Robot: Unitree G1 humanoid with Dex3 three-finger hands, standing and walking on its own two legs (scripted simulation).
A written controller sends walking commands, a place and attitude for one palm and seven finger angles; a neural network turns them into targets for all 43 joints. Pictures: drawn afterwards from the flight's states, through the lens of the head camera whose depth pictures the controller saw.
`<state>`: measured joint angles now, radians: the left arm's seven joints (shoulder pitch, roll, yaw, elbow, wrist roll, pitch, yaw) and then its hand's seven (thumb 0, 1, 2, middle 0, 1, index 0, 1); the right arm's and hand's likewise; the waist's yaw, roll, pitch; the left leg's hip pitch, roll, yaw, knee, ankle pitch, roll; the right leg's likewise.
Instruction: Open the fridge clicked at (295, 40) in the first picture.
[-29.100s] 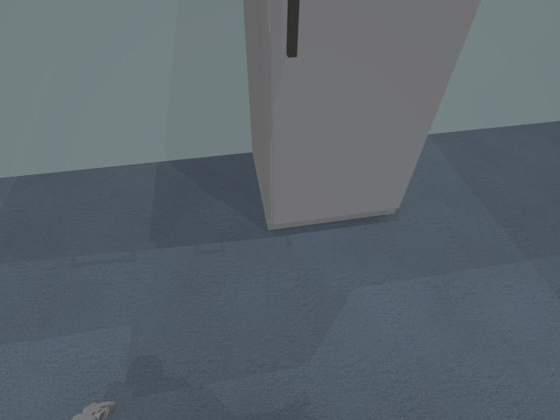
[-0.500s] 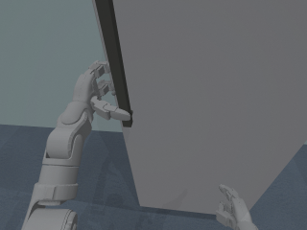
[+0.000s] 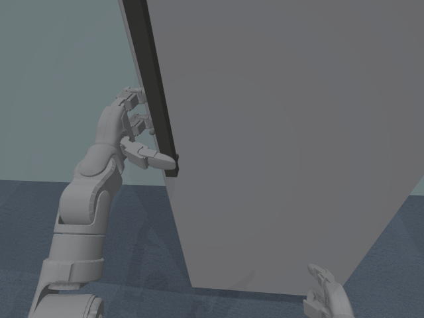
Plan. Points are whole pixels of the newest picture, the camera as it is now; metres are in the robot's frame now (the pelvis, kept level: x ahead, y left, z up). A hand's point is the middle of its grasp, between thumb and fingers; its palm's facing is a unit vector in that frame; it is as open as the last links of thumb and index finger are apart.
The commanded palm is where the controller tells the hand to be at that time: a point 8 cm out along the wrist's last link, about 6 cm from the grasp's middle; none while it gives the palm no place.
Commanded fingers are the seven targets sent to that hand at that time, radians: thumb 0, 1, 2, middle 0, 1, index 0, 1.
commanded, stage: move the hooked fingers beside the handle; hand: left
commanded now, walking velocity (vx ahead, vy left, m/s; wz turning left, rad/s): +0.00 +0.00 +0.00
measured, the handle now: (160, 98) +0.42 +0.12 +0.25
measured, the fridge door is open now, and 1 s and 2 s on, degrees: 0 0 0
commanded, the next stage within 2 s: none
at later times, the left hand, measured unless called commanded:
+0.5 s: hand (151, 131) +0.35 +0.12 +0.23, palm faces -0.02 -1.00 -0.05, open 14.2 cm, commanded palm +0.32 +0.18 +0.24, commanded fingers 0.00 -0.50 0.30 -0.30 -1.20 -0.30 -1.20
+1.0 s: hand (135, 130) +0.35 +0.15 +0.23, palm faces -0.01 -1.00 -0.04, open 14.0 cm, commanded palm +0.32 +0.20 +0.24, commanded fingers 0.00 -0.50 0.30 -0.30 -1.20 -0.30 -1.20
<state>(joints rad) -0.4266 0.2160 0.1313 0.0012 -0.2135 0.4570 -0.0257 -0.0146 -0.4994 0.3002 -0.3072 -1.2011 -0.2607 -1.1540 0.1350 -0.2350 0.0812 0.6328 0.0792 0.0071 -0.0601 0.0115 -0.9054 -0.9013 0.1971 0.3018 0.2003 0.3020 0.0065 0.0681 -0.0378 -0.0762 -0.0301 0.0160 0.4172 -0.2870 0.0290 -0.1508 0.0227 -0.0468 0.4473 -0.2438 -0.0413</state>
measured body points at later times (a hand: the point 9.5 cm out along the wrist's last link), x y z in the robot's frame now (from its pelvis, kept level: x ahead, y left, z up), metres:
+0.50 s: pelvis +0.01 +0.00 +0.00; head -0.02 -0.03 +0.45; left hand +0.35 +0.18 +0.23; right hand +0.21 -0.21 -0.08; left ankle -0.04 +0.10 -0.74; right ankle +0.00 -0.09 -0.74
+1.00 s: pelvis +0.01 +0.00 +0.00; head -0.02 -0.02 +0.45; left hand +0.34 +0.20 +0.24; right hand +0.21 -0.21 -0.08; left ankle -0.04 +0.10 -0.74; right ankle +0.00 -0.09 -0.74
